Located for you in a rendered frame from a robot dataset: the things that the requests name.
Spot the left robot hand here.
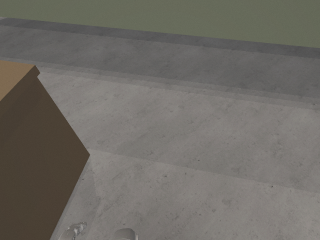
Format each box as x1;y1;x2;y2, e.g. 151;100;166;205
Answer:
58;222;87;240

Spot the table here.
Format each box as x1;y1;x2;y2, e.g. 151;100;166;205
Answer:
0;60;90;240

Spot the robot left thigh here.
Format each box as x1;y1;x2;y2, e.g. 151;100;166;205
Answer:
109;228;139;240

